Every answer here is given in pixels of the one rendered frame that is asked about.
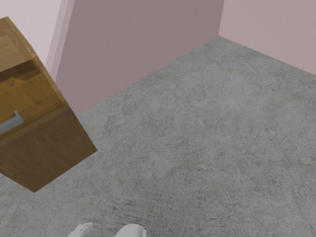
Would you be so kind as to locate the cabinet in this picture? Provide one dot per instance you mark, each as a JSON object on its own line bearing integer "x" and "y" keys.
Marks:
{"x": 39, "y": 153}

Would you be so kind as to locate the left robot thigh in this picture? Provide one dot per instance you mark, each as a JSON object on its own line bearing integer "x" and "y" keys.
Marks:
{"x": 132, "y": 230}

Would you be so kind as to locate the handle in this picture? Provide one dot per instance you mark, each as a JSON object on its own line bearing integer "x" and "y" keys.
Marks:
{"x": 11, "y": 123}

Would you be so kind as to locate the left robot hand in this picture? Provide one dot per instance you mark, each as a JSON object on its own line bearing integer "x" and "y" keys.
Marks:
{"x": 81, "y": 230}

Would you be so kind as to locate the drawer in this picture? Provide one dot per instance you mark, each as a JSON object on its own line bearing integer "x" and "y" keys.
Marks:
{"x": 25, "y": 89}

